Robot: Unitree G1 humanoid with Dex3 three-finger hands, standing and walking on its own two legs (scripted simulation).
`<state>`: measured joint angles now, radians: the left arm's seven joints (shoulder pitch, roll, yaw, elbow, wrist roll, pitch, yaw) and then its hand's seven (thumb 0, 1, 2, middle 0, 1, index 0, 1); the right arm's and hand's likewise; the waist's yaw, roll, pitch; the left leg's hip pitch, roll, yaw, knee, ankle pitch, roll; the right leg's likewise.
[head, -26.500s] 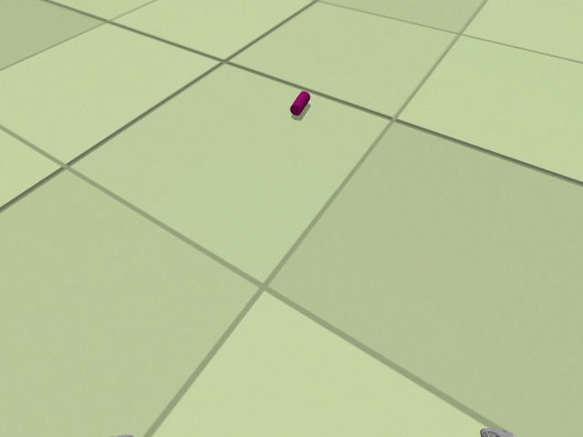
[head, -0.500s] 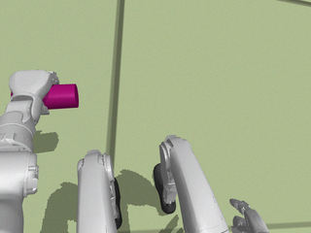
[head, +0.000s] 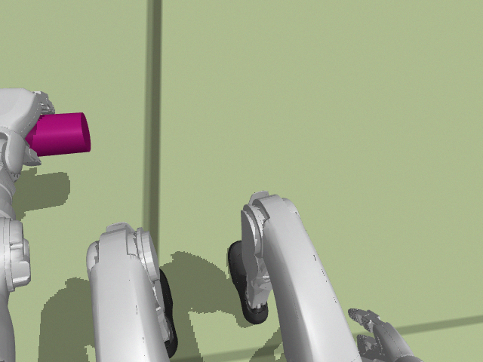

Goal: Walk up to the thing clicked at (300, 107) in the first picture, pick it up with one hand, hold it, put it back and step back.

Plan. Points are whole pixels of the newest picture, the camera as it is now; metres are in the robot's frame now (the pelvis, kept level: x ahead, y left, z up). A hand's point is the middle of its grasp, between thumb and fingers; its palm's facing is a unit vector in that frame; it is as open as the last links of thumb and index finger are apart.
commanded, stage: crouch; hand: left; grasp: from above
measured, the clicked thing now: (36, 136) +0.49 +0.27 -0.21
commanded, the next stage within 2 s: lower in 0.28 s
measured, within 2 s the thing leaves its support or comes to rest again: neither
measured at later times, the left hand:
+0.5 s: hand (30, 136) +0.49 +0.28 -0.21, palm faces -0.48 -0.01 -0.87, open 9.6 cm
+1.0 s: hand (43, 141) +0.50 +0.28 -0.26, palm faces -0.47 -0.03 -0.88, open 9.5 cm
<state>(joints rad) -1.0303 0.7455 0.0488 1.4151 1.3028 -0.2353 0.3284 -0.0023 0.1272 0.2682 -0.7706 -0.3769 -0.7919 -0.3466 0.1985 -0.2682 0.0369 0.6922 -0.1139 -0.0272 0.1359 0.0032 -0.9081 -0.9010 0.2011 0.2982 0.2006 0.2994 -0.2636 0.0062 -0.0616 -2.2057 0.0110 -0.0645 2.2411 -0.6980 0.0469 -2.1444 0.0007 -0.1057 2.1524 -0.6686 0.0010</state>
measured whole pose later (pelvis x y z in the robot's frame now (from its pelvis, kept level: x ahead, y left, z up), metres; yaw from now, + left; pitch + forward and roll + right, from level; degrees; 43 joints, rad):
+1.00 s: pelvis +0.00 +0.00 -0.06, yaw -4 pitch +34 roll -11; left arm -1.11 0.93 0.09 1.57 1.36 -0.26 0.42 0.00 0.10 0.29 -0.80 -0.35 -0.82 -0.32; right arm 0.17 -0.28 0.17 0.66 -0.17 -0.07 0.15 0.00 -0.91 -0.90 0.20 0.30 0.20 0.30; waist -0.34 -0.05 0.05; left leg -2.37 0.02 -0.13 2.46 -0.71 0.05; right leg -2.28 0.01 -0.17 2.33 -0.65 0.00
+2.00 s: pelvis +0.00 +0.00 -0.08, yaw -8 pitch +30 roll -15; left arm -1.10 1.08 0.14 1.64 1.36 -0.26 0.48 0.00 0.11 0.28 -0.79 -0.36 -0.81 -0.33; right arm 0.16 -0.33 0.28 0.60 -0.21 -0.13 0.17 0.00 -0.91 -0.90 0.20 0.30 0.20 0.30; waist -0.40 -0.12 0.16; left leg -2.37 0.03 -0.20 2.53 -0.72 0.05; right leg -2.26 0.03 -0.23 2.35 -0.64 0.01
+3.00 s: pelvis -0.01 +0.00 -0.08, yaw -9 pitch +29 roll -16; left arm -1.11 1.12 0.10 1.64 1.33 -0.27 0.46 0.00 -0.17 0.78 -0.34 -0.84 -0.35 -0.82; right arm 0.14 -0.34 0.34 0.59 -0.22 -0.14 0.17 0.00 -0.90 -0.90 0.20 0.30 0.20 0.30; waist -0.41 -0.13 0.18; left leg -2.36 0.03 -0.22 2.54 -0.72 0.05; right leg -2.25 0.04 -0.24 2.33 -0.62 0.01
